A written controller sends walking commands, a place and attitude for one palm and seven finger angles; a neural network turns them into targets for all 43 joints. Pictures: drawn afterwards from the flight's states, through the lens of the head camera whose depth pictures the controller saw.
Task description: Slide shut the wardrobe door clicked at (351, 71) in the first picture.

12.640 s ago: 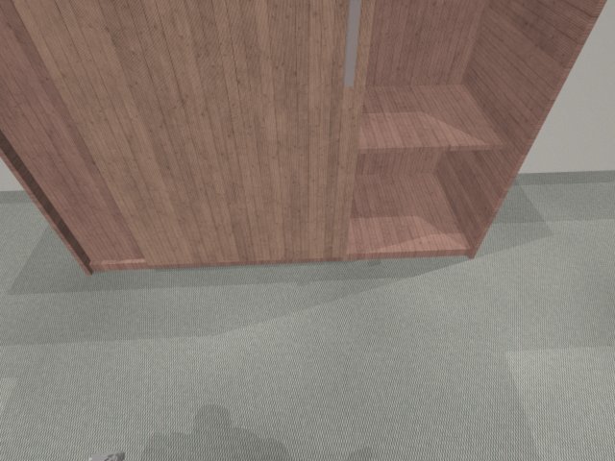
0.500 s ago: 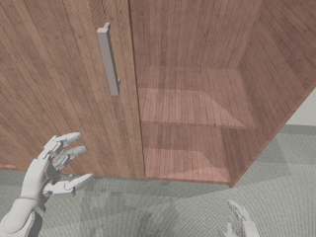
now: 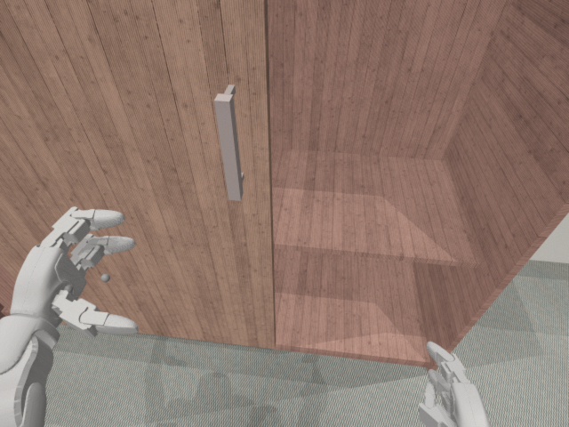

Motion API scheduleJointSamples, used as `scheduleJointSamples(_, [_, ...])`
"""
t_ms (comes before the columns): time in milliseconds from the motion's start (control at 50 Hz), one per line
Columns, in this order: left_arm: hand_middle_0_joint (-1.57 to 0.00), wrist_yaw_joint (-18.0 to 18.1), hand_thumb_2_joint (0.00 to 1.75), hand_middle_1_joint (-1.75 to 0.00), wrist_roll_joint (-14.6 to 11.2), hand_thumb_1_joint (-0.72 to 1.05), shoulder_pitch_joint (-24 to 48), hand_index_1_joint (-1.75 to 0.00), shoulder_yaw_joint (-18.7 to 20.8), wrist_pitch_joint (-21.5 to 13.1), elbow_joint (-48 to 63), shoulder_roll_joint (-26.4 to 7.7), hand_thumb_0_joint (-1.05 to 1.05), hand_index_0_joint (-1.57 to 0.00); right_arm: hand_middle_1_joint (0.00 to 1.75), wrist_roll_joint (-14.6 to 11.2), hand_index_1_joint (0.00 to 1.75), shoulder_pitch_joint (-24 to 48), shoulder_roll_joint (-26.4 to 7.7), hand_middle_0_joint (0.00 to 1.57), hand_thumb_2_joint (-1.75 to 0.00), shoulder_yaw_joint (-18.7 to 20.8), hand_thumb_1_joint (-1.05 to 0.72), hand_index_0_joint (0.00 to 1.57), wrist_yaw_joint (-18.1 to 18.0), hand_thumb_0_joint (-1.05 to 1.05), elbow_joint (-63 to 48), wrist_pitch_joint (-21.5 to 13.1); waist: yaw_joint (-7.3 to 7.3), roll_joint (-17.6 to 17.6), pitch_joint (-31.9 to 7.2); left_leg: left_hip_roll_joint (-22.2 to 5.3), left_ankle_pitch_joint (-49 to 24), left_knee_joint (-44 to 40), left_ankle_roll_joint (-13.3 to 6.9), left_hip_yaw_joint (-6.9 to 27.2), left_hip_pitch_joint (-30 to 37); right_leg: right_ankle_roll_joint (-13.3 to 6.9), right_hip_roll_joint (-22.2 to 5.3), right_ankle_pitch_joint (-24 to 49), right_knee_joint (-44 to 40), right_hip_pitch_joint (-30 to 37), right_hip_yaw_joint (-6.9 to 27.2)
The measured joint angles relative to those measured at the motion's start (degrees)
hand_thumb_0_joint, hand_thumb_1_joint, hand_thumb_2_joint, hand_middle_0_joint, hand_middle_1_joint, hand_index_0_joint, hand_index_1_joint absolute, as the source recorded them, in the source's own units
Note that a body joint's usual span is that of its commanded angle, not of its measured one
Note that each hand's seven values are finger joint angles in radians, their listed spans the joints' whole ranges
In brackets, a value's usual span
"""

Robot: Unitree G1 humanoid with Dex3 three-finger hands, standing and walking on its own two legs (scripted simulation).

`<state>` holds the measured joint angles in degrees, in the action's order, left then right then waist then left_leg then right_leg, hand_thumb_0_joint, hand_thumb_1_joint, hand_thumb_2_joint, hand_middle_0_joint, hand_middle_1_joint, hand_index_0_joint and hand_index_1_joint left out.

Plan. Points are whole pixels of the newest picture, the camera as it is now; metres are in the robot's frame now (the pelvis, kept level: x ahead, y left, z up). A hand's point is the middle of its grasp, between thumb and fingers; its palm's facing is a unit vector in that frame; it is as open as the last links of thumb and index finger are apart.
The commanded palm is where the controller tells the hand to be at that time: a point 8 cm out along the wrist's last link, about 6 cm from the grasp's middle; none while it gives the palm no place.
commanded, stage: raise the hand with hooked fingers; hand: left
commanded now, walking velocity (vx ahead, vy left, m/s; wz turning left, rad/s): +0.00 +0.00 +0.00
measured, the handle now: (233, 145) +0.51 +0.14 +0.15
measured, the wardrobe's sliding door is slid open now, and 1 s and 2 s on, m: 0.54 0.54 0.54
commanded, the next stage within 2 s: move the hooked fingers beside the handle in 0.82 s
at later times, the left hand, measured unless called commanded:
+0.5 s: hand (88, 229) +0.28 +0.27 +0.18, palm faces +0.05 -1.00 -0.08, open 14.0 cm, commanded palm +0.24 +0.30 +0.17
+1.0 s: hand (92, 235) +0.27 +0.25 +0.18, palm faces +0.08 -0.99 -0.07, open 14.0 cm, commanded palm +0.25 +0.29 +0.17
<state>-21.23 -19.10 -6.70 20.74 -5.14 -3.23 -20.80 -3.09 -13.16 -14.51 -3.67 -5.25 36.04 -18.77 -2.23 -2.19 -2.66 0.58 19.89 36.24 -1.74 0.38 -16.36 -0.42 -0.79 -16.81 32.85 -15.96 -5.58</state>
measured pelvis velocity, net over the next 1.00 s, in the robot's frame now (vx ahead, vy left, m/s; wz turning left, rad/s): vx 0.00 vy -0.02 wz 0.00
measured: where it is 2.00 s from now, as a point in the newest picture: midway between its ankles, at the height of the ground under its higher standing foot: outside the picture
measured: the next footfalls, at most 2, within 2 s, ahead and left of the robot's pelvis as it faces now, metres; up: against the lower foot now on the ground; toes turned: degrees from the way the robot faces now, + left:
none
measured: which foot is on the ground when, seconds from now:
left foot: down 0.00-1.00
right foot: down 0.00-1.00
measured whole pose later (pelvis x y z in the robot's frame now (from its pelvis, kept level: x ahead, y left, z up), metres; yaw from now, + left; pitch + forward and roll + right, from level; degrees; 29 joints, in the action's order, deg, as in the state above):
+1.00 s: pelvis +0.00 -0.02 +0.01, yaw +0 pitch -2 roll -1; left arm -26.1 -19.9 5.2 27.0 1.9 -11.6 -24.8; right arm -4.1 -13.1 -15.6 -4.0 -6.2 37.4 -17.1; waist -2.5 -3.7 -1.8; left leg -0.3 16.0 29.1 -0.2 0.8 -11.2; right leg -2.0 0.3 -13.8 27.1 -11.4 -5.9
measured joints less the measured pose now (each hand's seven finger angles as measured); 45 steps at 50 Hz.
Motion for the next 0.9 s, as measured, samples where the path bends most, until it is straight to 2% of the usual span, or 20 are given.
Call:
scheduleJointSamples(200, [-0.3,-3.1,0.31,-1.19,-0.2,-0.49,7.1,-1.19,3.7,5.0,-4.1,-3.0,-0.01,-0.3,0.3,-0.1,0.3,0.2,0.4,0.21,-0.9,-1.7,-0.9,0.21,-0.4,0.01,0.5,1.2,-0.75,-0.6,0.8,0.0,-2.0,-4.1,0.3,0.4,3.4,-0.3,0.1,1.8,-4.0,3.5,-0.4])
scheduleJointSamples(420, [-0.3,-6.2,0.3,-1.2,-1.2,-0.5,12.8,-1.2,7.2,7.7,-9.0,-6.6,-0.01,-0.31,0.3,-0.7,0.3,-1.0,-1.3,0.21,-0.9,-0.9,-0.9,0.21,-0.4,0.01,1.4,2.2,-0.02,-1.0,0.8,-0.3,-3.4,-6.9,0.8,0.3,4.7,-0.8,0.6,2.8,-6.1,4.4,-0.3])
scheduleJointSamples(520, [-0.3,-6.3,0.3,-1.2,-1.2,-0.5,11.3,-1.2,6.9,8.4,-8.1,-5.7,-0.01,-0.3,0.3,-0.8,0.3,-1.2,-2.0,0.2,-0.9,0.0,-0.9,0.21,0.0,0.01,1.1,2.3,0.38,-1.2,0.7,-0.6,-3.3,-7.0,1.0,0.0,4.5,-1.0,0.9,2.8,-5.9,3.9,0.1])
scheduleJointSamples(640, [-0.3,-5.1,0.3,-1.2,-0.9,-0.5,10.1,-1.2,7.2,7.3,-6.8,-4.0,-0.01,-0.31,0.3,-0.7,0.3,-1.0,-1.8,0.2,-0.9,0.4,-0.9,0.21,-0.3,0.01,1.3,2.1,0.33,-0.9,0.8,-0.9,-3.3,-7.2,1.3,-0.1,5.0,-1.3,1.2,2.7,-5.8,4.2,0.2])
scheduleJointSamples(900, [-0.3,-5.3,0.3,-1.2,-0.8,-0.5,11.0,-1.2,7.0,7.1,-7.8,-4.3,-0.01,-0.31,0.3,-0.9,0.3,0.1,-1.1,0.2,-0.9,-0.2,-0.9,0.21,-0.7,0.01,1.3,1.8,-0.06,-1.3,0.8,-1.0,-3.7,-7.2,1.6,0.2,5.3,-1.6,1.3,2.8,-5.8,4.6,-0.1])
